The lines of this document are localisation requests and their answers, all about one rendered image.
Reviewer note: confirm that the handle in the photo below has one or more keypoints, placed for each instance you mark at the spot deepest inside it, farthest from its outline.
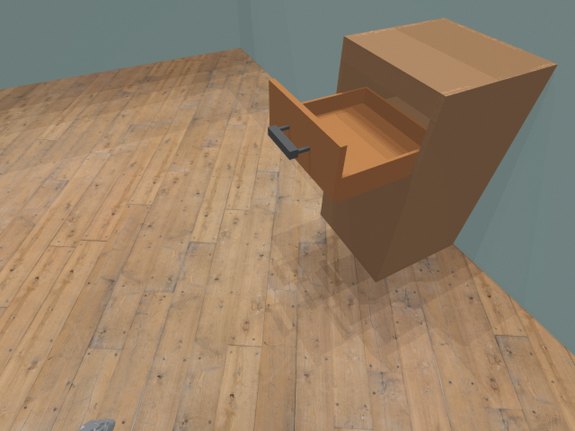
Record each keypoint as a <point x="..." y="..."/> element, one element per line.
<point x="284" y="144"/>

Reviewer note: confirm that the cabinet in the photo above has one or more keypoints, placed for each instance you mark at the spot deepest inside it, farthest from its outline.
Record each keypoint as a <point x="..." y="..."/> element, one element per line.
<point x="472" y="93"/>

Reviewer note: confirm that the drawer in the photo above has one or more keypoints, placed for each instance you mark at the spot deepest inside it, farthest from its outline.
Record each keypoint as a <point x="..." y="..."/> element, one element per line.
<point x="358" y="140"/>

